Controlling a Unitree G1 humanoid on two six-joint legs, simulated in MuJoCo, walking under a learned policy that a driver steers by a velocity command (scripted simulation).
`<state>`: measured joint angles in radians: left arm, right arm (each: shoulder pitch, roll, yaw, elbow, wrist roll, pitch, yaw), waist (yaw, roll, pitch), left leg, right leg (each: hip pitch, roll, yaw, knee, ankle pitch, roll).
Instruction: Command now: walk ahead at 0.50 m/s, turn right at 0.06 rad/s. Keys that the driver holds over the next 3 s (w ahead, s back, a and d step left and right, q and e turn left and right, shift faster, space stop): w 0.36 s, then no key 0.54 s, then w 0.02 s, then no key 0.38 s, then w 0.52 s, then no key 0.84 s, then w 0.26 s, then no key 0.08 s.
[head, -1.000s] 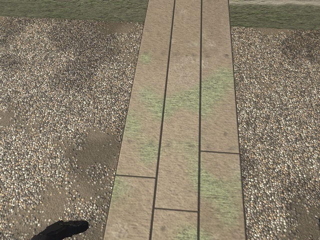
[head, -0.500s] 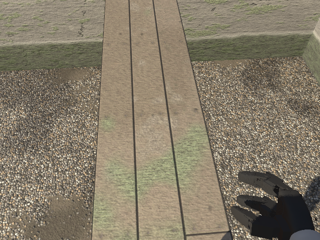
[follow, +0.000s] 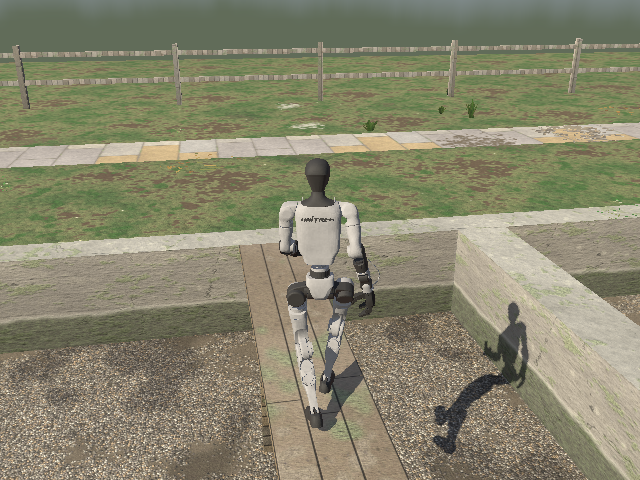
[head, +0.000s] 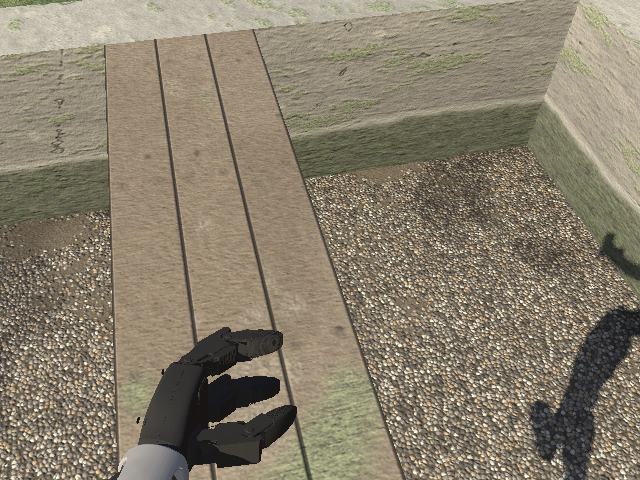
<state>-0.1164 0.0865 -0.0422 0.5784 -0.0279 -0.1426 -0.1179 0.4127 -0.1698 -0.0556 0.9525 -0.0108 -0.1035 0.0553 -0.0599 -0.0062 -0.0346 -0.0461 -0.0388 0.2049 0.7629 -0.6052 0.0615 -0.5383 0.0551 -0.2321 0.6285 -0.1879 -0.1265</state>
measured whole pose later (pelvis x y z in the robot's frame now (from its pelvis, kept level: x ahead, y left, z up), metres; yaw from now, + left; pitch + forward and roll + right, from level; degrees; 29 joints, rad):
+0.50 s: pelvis +0.28 +0.06 +0.02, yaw -2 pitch +5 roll -1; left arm 0.47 0.16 0.00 0.82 -0.03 -0.13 0.01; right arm -0.06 -0.12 0.03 0.82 0.03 -0.06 0.12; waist 0.10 0.05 -0.01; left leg -0.70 0.11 0.21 0.79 -0.14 0.02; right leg -0.04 0.02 -0.12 0.45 -0.48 -0.02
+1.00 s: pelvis +0.43 +0.10 +0.03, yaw -2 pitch +1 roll +0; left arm 0.20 0.08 -0.08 0.72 -0.03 -0.09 -0.06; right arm 0.11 -0.13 0.01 0.86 0.02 -0.09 0.03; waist -0.01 0.02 -0.06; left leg -0.22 -0.04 0.25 0.47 -0.29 0.12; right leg -0.23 0.02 -0.15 0.52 -0.31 -0.07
